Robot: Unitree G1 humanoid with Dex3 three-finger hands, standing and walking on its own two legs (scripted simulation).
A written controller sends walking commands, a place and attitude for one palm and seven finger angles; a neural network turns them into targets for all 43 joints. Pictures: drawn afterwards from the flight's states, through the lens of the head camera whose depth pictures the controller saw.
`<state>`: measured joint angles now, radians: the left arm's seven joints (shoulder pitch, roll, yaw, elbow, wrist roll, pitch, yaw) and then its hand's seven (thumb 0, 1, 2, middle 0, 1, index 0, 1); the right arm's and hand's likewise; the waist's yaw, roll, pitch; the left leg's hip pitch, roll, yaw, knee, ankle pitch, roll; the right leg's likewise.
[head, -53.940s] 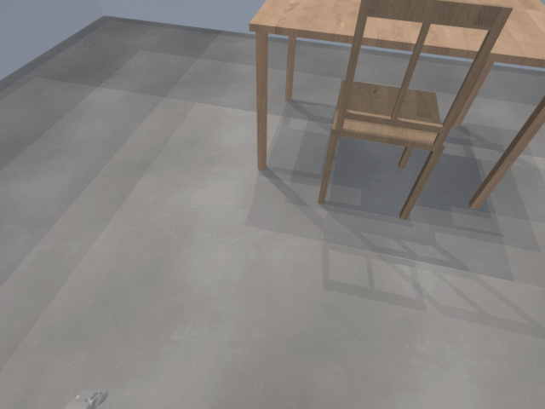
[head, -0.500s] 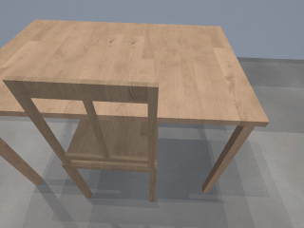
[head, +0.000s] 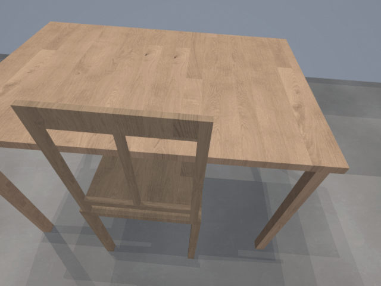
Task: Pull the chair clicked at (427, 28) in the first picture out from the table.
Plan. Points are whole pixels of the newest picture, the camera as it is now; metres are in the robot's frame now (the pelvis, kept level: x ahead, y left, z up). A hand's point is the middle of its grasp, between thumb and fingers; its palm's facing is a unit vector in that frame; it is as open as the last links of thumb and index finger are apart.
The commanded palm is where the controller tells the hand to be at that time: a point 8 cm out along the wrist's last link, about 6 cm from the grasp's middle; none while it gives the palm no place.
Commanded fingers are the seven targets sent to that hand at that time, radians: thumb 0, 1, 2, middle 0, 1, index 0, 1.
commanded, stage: look again from close up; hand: left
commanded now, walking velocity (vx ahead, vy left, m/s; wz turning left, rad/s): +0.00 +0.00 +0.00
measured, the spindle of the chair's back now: (129, 174) +0.40 +0.20 -0.07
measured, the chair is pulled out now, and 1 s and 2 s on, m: -0.10 -0.10 -0.10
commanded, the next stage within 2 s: raise the hand toward the chair's back in 0.72 s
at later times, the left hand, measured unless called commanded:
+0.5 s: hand out of the picture -0.01 +0.18 -0.17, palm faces +0.00 -0.98 -0.19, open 7.4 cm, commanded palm none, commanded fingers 0.00 0.90 0.90 -0.20 -0.30 -0.20 -0.30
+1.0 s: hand (93, 278) +0.15 +0.20 -0.05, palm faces +0.21 -0.96 -0.18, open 7.5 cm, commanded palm +0.10 +0.23 -0.07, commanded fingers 0.00 0.67 0.80 -0.18 -0.26 -0.18 -0.26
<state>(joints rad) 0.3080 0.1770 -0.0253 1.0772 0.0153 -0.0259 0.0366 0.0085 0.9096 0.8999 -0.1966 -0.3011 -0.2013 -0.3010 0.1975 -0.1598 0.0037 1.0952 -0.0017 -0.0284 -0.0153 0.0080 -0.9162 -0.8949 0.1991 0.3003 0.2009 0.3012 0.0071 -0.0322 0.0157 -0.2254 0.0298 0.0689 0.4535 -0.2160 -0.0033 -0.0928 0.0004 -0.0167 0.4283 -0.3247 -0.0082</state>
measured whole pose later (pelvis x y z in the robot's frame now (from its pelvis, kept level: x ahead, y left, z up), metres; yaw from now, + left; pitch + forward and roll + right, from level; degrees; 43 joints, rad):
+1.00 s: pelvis -0.03 +0.01 -0.02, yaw +4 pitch +2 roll +0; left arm 0.44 0.22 0.04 0.19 -0.15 -0.12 0.07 0.05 0.91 0.88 -0.19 -0.29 -0.19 -0.29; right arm 0.32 -0.24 -0.01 0.83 0.03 -0.27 -0.06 0.02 -0.93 -0.89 0.20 0.30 0.20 0.30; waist -0.05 0.03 -0.02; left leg -0.43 0.00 0.02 0.63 -0.24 0.01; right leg -0.29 -0.03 -0.07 0.64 -0.40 0.00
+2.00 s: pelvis -0.04 +0.01 -0.09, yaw +2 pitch +16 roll -3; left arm 0.40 0.25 0.16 0.00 -0.26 -0.44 -0.24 0.00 -0.27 0.40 -0.08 -0.12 -0.09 -0.12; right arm 0.20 -0.23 -0.03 0.57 0.03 -0.19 -0.05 0.02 -0.91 -0.90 0.20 0.30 0.20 0.30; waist -0.04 0.03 -0.15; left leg -0.98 0.05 -0.01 1.15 -0.44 0.01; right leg -0.81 0.01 -0.08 1.13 -0.59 -0.01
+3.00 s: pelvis -0.04 +0.02 -0.08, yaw +2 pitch +15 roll -4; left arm 0.31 0.29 0.22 0.07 -0.28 -0.39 -0.30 -0.01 -0.50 0.30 -0.06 -0.08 -0.06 -0.08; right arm 0.22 -0.23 0.01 0.56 0.03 -0.18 -0.04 0.02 -0.91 -0.89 0.20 0.30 0.21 0.30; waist -0.04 0.04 -0.14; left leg -0.94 0.05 -0.01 1.11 -0.43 0.02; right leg -0.76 0.00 -0.08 1.06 -0.57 0.00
